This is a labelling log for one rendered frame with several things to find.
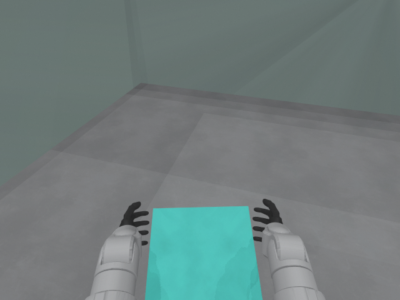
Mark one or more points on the right robot hand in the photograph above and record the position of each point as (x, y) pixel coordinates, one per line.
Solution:
(273, 215)

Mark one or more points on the left robot forearm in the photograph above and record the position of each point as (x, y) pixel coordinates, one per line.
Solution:
(117, 266)

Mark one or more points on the carton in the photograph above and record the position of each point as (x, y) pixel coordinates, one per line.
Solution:
(202, 253)

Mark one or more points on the left robot hand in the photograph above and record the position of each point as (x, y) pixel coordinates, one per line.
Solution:
(130, 215)

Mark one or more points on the right robot forearm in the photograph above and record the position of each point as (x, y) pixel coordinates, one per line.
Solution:
(289, 264)

